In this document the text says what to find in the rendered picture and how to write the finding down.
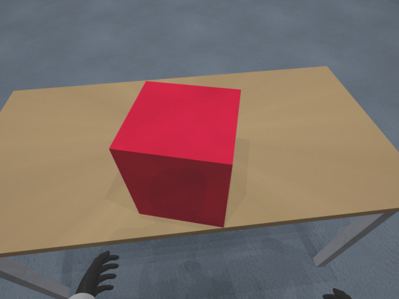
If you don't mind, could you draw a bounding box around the table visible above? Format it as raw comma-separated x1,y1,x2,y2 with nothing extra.
0,66,399,299

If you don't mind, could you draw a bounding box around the carton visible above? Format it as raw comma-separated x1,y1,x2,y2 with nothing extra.
109,81,241,227

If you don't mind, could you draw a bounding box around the left robot hand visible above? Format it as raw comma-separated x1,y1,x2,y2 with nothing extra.
75,250,119,297

